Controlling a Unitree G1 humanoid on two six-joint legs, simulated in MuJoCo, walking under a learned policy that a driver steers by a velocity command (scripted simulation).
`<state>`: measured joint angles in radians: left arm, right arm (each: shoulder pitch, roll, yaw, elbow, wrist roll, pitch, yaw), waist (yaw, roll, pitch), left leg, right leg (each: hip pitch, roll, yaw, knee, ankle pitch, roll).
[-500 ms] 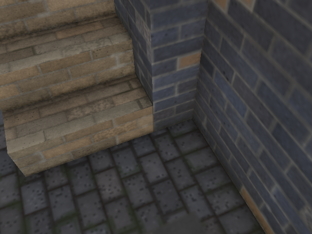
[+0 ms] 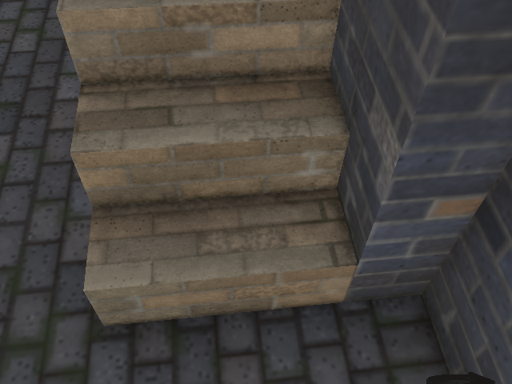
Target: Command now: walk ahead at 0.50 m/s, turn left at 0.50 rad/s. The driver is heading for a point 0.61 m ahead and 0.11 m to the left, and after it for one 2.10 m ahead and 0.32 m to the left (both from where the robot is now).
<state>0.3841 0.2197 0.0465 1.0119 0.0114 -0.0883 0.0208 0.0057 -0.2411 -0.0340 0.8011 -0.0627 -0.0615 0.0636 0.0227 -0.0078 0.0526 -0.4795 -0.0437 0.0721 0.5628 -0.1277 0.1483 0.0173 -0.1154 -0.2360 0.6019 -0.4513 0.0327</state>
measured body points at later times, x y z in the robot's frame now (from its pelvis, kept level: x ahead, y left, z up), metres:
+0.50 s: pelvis +0.25 +0.04 +0.01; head +0.28 +0.05 +0.46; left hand +0.39 +0.32 -0.09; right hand +0.32 -0.26 -0.12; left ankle +0.11 +0.06 -0.71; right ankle +0.38 -0.04 -0.72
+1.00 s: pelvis +0.39 +0.14 +0.02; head +0.39 +0.16 +0.47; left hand +0.33 +0.37 -0.13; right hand +0.56 -0.04 -0.10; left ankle +0.37 +0.22 -0.72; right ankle +0.38 +0.00 -0.57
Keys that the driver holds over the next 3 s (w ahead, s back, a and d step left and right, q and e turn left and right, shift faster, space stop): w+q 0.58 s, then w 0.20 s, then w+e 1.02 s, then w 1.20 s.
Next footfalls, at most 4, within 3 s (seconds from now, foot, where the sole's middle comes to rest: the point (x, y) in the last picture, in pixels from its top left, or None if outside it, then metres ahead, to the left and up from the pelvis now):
0.50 right None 0.42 -0.03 -0.76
0.84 left None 0.41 0.24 -0.76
1.44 right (249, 239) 0.73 0.06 -0.55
1.98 left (157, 107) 0.97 0.29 -0.34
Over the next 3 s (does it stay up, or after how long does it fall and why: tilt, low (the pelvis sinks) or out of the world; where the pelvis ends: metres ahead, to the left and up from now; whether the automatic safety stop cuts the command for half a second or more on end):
stays up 1.01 0.30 0.49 its command is cut before an obstacle after 1.8 s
